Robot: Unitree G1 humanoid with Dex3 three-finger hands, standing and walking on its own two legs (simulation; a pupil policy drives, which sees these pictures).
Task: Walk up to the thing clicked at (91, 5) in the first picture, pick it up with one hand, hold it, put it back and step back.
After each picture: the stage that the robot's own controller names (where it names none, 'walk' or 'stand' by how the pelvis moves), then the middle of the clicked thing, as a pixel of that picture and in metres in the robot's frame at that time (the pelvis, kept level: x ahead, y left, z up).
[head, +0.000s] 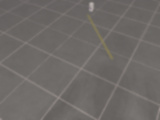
stand; (91, 7) +2.36 -0.10 -0.72
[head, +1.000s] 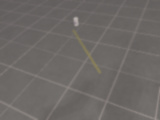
walk; (76, 21) +2.22 +0.27 -0.69
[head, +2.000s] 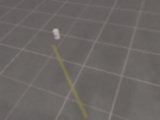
walk; (56, 34) +1.59 +0.47 -0.71
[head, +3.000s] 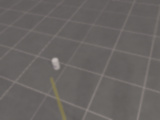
walk; (55, 63) +1.14 +0.40 -0.72
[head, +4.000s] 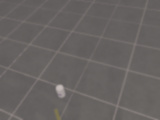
walk; (60, 91) +0.76 +0.29 -0.72
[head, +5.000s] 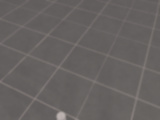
walk; (61, 119) +0.51 +0.18 -0.70
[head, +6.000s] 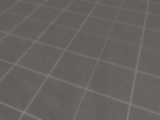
stand; out of the picture +0.41 +0.22 -0.71
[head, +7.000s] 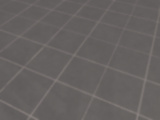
stand; out of the picture +0.39 +0.18 -0.72
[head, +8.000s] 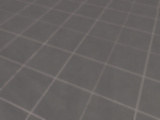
stand; out of the picture +0.41 +0.19 -0.73
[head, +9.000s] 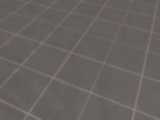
stand; out of the picture +0.40 +0.21 -0.73
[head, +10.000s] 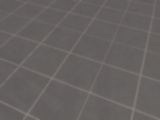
stand; out of the picture +0.40 +0.21 -0.73
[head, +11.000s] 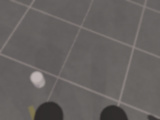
go down; (38, 79) +0.44 +0.24 -0.47
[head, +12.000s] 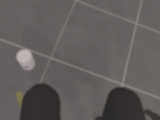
go down; (26, 60) +0.47 +0.27 -0.32
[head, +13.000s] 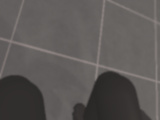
close in; out of the picture +0.44 +0.30 -0.23
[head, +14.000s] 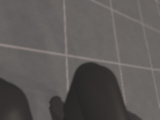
close; out of the picture +0.44 +0.32 -0.22
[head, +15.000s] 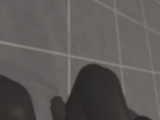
lift; out of the picture +0.42 +0.32 -0.23
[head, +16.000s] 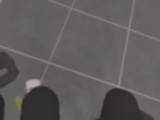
lift; (34, 93) +0.34 +0.21 -0.34
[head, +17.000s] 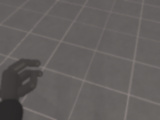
close; out of the picture +0.29 +0.17 -0.68
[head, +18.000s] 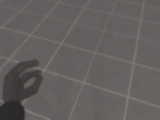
close; out of the picture +0.28 +0.19 -0.71
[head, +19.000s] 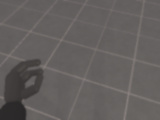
stand; out of the picture +0.29 +0.18 -0.69
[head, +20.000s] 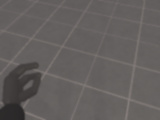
stand; out of the picture +0.28 +0.17 -0.71
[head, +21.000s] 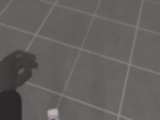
crouch; (53, 119) +0.31 +0.16 -0.58
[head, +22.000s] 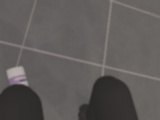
lower; (18, 82) +0.36 +0.18 -0.31
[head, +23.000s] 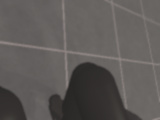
lower; out of the picture +0.35 +0.19 -0.25
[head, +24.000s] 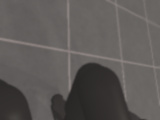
lower; out of the picture +0.35 +0.17 -0.25
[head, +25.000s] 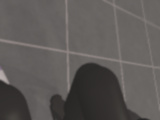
lower; out of the picture +0.37 +0.15 -0.25
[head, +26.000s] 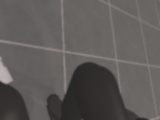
lower; out of the picture +0.38 +0.13 -0.25
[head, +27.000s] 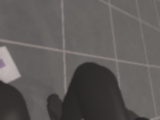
open; (3, 65) +0.39 +0.10 -0.25
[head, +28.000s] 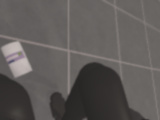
rise; (17, 59) +0.41 +0.08 -0.26
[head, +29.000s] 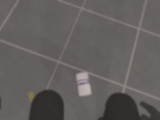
walk; (83, 84) +0.40 -0.01 -0.41
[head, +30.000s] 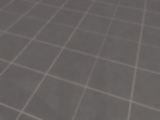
stand; out of the picture +0.31 -0.06 -0.69
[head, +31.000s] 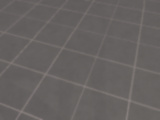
stand; out of the picture +0.32 -0.06 -0.69
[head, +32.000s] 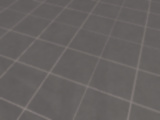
stand; out of the picture +0.32 -0.08 -0.72
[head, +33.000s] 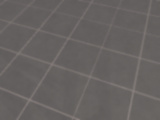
walk; out of the picture +0.35 -0.10 -0.74
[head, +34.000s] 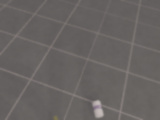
walk; (97, 109) +0.51 -0.18 -0.73
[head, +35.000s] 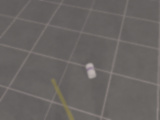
walk; (90, 70) +0.81 -0.04 -0.71
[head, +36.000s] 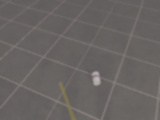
stand; (96, 78) +0.93 -0.11 -0.73
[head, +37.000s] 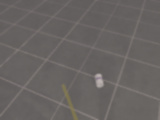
stand; (99, 80) +0.94 -0.14 -0.75
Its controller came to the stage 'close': yes
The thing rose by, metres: 0.01
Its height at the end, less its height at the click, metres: -0.02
